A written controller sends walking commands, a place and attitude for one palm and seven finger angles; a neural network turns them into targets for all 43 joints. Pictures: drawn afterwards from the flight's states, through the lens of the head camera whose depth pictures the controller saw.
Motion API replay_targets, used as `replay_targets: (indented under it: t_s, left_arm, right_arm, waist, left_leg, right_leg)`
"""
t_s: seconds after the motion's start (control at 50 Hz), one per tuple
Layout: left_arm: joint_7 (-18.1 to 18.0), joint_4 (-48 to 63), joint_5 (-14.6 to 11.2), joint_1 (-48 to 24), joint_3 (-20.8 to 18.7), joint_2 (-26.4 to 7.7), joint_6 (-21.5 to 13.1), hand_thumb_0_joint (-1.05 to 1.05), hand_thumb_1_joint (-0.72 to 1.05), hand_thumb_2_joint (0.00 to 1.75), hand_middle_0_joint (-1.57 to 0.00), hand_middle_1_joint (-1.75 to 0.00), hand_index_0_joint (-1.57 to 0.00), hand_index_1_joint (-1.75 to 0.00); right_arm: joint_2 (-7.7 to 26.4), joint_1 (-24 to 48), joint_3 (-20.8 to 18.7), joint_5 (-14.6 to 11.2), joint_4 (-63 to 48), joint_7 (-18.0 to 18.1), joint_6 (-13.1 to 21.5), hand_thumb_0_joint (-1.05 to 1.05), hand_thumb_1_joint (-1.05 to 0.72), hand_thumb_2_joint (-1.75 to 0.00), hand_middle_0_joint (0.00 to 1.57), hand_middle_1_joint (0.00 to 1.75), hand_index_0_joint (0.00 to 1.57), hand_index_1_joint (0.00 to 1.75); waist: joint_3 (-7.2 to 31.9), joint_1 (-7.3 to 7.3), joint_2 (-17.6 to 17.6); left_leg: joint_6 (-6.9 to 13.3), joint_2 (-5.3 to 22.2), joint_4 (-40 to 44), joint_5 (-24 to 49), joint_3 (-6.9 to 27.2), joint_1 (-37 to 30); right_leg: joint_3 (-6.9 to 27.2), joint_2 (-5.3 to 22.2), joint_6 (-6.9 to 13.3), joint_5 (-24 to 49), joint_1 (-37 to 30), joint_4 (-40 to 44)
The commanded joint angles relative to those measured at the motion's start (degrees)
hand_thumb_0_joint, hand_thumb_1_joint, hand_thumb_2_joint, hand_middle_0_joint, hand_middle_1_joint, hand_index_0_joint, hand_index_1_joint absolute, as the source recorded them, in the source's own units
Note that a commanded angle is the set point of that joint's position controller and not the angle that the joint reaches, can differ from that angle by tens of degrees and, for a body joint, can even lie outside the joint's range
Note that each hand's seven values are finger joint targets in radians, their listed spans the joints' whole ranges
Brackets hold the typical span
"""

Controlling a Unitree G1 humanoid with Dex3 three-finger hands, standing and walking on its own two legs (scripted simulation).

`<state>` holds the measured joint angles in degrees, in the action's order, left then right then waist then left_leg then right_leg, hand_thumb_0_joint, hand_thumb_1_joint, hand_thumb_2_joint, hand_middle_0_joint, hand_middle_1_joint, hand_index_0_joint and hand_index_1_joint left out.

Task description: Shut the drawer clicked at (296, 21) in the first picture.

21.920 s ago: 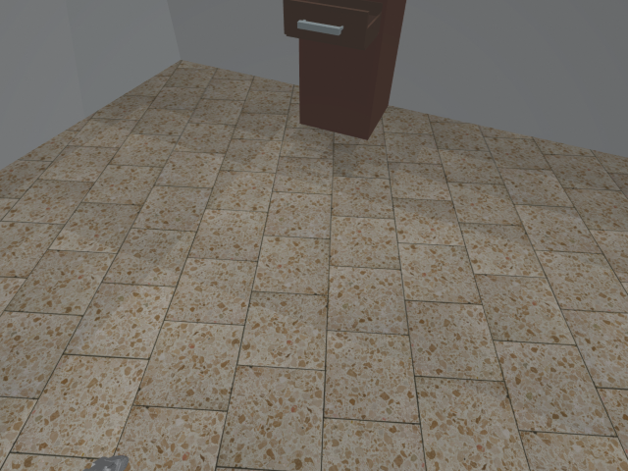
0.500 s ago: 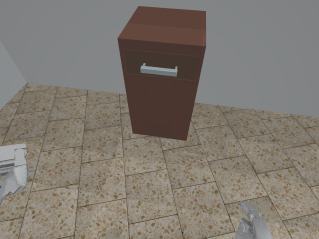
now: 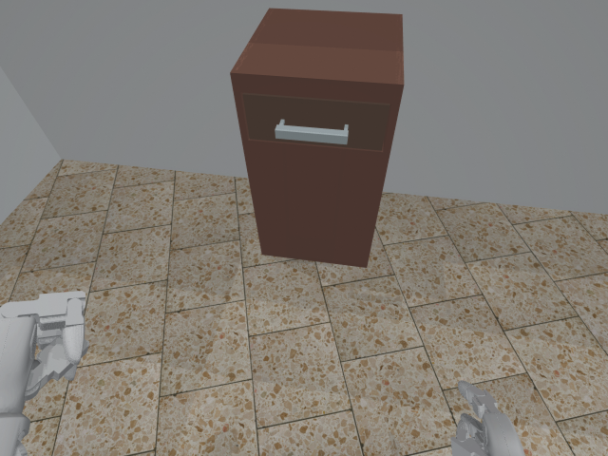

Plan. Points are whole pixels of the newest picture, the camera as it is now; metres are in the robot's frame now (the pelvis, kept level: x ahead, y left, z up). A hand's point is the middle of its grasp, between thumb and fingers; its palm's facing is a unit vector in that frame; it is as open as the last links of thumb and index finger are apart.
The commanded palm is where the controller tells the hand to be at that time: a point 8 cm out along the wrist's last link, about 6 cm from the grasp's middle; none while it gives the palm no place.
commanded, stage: let the arm hang, fingers relaxed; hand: left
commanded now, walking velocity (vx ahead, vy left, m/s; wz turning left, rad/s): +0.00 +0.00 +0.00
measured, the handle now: (312, 129) +0.91 +0.03 -0.11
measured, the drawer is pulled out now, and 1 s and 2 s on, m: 0.00 0.00 0.00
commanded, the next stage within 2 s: look to check the result in 1.06 s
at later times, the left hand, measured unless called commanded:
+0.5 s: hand out of the picture -0.03 +0.21 -0.16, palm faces +0.00 -0.97 -0.26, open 4.8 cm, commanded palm none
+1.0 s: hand out of the picture +0.01 +0.17 -0.17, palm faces +0.00 -0.98 -0.21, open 7.3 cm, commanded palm none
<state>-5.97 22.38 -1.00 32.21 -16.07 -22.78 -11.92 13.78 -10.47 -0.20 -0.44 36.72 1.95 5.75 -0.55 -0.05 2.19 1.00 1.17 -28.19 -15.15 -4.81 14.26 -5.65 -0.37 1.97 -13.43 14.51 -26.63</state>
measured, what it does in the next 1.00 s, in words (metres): stands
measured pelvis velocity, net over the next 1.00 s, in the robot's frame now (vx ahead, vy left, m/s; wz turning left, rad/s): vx -0.01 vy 0.00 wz -0.01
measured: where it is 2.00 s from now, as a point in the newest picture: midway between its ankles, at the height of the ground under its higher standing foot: outside the picture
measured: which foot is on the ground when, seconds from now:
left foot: down 0.00-1.00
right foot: down 0.00-1.00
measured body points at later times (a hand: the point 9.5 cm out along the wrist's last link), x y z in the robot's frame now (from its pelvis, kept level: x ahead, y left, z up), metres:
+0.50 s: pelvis -0.02 +0.00 +0.00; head +0.00 -0.01 +0.45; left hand -0.03 +0.26 -0.14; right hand -0.02 -0.23 -0.16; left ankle -0.01 +0.10 -0.74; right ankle +0.00 -0.09 -0.74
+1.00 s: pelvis -0.01 +0.00 +0.01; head +0.00 -0.01 +0.46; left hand +0.01 +0.22 -0.15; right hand -0.03 -0.22 -0.16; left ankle -0.01 +0.10 -0.74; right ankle +0.00 -0.09 -0.74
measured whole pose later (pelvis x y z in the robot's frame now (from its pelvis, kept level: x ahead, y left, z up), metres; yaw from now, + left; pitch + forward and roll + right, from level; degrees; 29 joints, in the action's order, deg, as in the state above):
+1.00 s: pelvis -0.01 +0.00 +0.01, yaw -1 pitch -1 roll +0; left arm -1.5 -65.4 0.4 13.3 -0.1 -9.1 -0.5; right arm 8.4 -16.7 0.1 1.2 65.5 1.7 -0.1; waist -1.7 0.8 0.9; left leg 0.8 0.8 -21.3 -11.6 -5.5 8.5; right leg -5.0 -0.6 2.5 -10.7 9.9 -21.6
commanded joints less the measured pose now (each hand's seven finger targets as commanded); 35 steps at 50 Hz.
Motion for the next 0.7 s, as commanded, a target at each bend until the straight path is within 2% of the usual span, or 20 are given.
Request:
replay_targets:
  t_s: [0.0,0.02,0.04,0.06,0.1,0.12,0.2,0.28,0.3,0.34,0.36,0.4,0.44,0.54,0.56,0.68]
  left_arm:
    - [6.1,-30.5,2.6,-6.6,9.9,1.2,10.4,0.00,0.90,0.90,-1.28,-1.47,-1.28,-1.47]
    - [6.1,-33.4,2.8,-8.9,10.3,1.1,10.5,0.00,0.90,0.90,-1.24,-1.43,-1.24,-1.43]
    - [6.1,-36.5,2.8,-10.9,10.8,0.4,10.7,0.00,0.90,0.90,-1.20,-1.38,-1.20,-1.38]
    - [6.0,-39.6,2.9,-13.1,11.2,0.0,10.8,0.00,0.90,0.90,-1.16,-1.34,-1.16,-1.34]
    - [5.7,-46.8,2.8,-15.5,12.0,-0.1,11.2,0.00,0.90,0.90,-1.08,-1.25,-1.08,-1.25]
    - [5.5,-50.4,2.7,-16.3,12.4,0.1,11.5,0.00,0.90,0.90,-1.04,-1.21,-1.04,-1.21]
    - [5.0,-62.2,2.1,-16.7,14.0,1.7,12.0,0.00,0.90,0.90,-0.88,-1.04,-0.88,-1.04]
    - [4.8,-70.4,1.8,-15.8,14.1,2.6,11.8,0.00,0.90,0.90,-0.72,-0.86,-0.72,-0.86]
    - [4.8,-72.1,1.8,-15.9,14.2,2.4,11.8,0.00,0.90,0.90,-0.68,-0.82,-0.68,-0.82]
    - [4.9,-75.0,1.7,-16.3,14.4,2.2,11.6,0.00,0.90,0.90,-0.60,-0.73,-0.60,-0.73]
    - [4.9,-75.9,1.7,-16.4,14.4,1.9,11.5,0.00,0.90,0.90,-0.56,-0.69,-0.56,-0.69]
    - [4.9,-78.3,1.6,-16.8,14.5,2.5,11.4,0.00,0.90,0.90,-0.48,-0.60,-0.48,-0.60]
    - [4.8,-80.1,1.6,-16.7,14.6,2.9,11.2,0.00,0.90,0.90,-0.40,-0.52,-0.40,-0.52]
    - [4.4,-83.5,1.5,-15.8,14.8,4.1,11.0,0.00,0.90,0.90,-0.20,-0.30,-0.20,-0.30]
    - [4.3,-84.0,1.5,-15.6,14.8,4.1,11.0,0.00,0.90,0.90,-0.20,-0.30,-0.20,-0.30]
    - [4.1,-85.7,1.6,-15.4,14.7,5.4,11.2,0.00,0.90,0.90,-0.20,-0.30,-0.20,-0.30]
  right_arm:
    - [10.8,0.3,-3.9,0.2,1.4,-2.6,-1.0,0.00,-0.90,-0.90,0.20,0.30,0.20,0.30]
    - [10.6,0.9,-3.2,0.7,1.3,-2.6,-1.7,0.00,-0.90,-0.90,0.20,0.30,0.20,0.30]
    - [10.7,1.1,-2.8,1.0,1.5,-2.5,-2.2,0.00,-0.90,-0.90,0.20,0.30,0.20,0.30]
    - [10.6,1.2,-2.6,1.2,1.8,-2.5,-2.6,0.00,-0.90,-0.90,0.20,0.30,0.20,0.30]
    - [10.4,1.3,-2.2,1.6,3.5,-2.1,-3.6,0.00,-0.90,-0.90,0.20,0.30,0.20,0.30]
    - [9.6,1.2,-1.9,1.8,4.6,-2.0,-4.0,0.00,-0.90,-0.90,0.20,0.30,0.20,0.30]
    - [6.6,0.9,-0.4,1.8,9.6,-1.8,-5.0,0.00,-0.90,-0.90,0.20,0.30,0.20,0.30]
    - [5.3,-1.2,-0.6,1.8,13.9,-1.3,-5.7,0.00,-0.90,-0.90,0.20,0.30,0.20,0.30]
    - [5.0,-1.7,-0.6,1.7,14.9,-1.2,-5.8,0.00,-0.90,-0.90,0.20,0.30,0.20,0.30]
    - [4.9,-3.1,-0.7,1.6,16.8,-1.1,-5.9,0.00,-0.90,-0.90,0.20,0.30,0.20,0.30]
    - [5.3,-4.0,-1.0,1.5,17.5,-1.0,-6.0,0.00,-0.90,-0.90,0.20,0.30,0.20,0.30]
    - [4.9,-5.6,-1.0,1.5,19.3,-0.9,-6.0,0.00,-0.90,-0.90,0.20,0.30,0.20,0.30]
    - [4.7,-7.1,-1.1,1.4,20.9,-0.7,-5.9,0.00,-0.90,-0.90,0.20,0.30,0.20,0.30]
    - [3.7,-8.8,-1.0,1.3,24.1,-0.4,-5.6,0.00,-0.90,-0.90,0.20,0.30,0.20,0.30]
    - [3.5,-8.8,-1.0,1.2,24.6,-0.4,-5.7,0.00,-0.90,-0.90,0.20,0.30,0.20,0.30]
    - [1.4,-9.7,-0.8,1.4,26.7,-0.3,-5.8,0.00,-0.90,-0.90,0.20,0.30,0.20,0.30]
  waist:
    - [5.8,1.12,-1.7]
    - [4.9,0.68,-4.1]
    - [4.6,0.44,-8.6]
    - [4.5,0.43,-12.0]
    - [4.5,0.33,-11.8]
    - [4.4,0.33,-10.5]
    - [3.6,-0.30,2.5]
    - [2.1,-0.35,8.3]
    - [1.5,-0.30,8.2]
    - [0.4,-0.18,6.5]
    - [-0.3,-0.08,3.4]
    - [-1.1,0.24,-0.1]
    - [-1.3,0.45,-2.0]
    - [-1.9,0.53,-3.9]
    - [-2.5,0.40,-2.9]
    - [-5.1,0.41,-3.6]
  left_leg:
    - [1.8,6.9,-1.1,13.9,7.8,1.0]
    - [2.8,7.0,0.3,12.1,9.0,3.1]
    - [3.1,6.8,0.5,11.9,9.8,3.8]
    - [2.8,6.4,0.7,11.7,9.9,3.6]
    - [2.5,5.2,1.0,11.4,9.4,1.9]
    - [2.3,4.8,1.5,11.1,8.8,1.0]
    - [1.7,5.1,6.4,8.9,8.3,0.9]
    - [1.4,5.1,8.7,1.5,8.2,0.8]
    - [1.4,5.0,9.4,0.2,8.2,1.1]
    - [1.3,5.0,10.3,-2.4,8.3,1.5]
    - [1.3,5.2,10.2,-1.9,8.5,1.0]
    - [1.5,5.1,10.4,-2.0,8.2,-0.1]
    - [1.6,5.2,10.5,-1.6,7.9,-1.2]
    - [1.7,5.4,10.6,2.7,7.3,-3.7]
    - [1.7,5.4,10.7,2.5,7.2,-3.4]
    - [1.6,5.0,11.4,1.0,6.5,-2.5]
  right_leg:
    - [6.1,7.2,0.6,8.9,2.2,-2.6]
    - [6.2,6.4,0.5,7.3,1.6,-3.1]
    - [6.5,6.2,0.5,7.6,0.0,-2.8]
    - [7.4,6.6,1.1,7.8,-0.2,-2.2]
    - [8.7,7.6,1.8,9.6,-1.0,-0.7]
    - [9.0,7.8,1.8,9.8,-1.3,-0.2]
    - [8.7,6.5,0.7,4.2,-4.3,2.1]
    - [8.4,6.3,1.2,0.0,-5.0,6.1]
    - [8.4,6.2,1.3,0.0,-5.1,6.7]
    - [8.4,6.3,1.5,-1.2,-5.1,7.8]
    - [8.2,6.3,1.6,-1.4,-4.6,8.4]
    - [8.4,6.6,1.6,-2.6,-3.4,9.5]
    - [8.4,6.7,1.6,-3.1,-2.7,10.2]
    - [8.1,6.8,1.5,-0.6,-2.1,10.0]
    - [8.2,6.6,1.5,-1.1,-1.8,10.1]
    - [8.4,6.6,1.2,-2.9,-0.8,10.8]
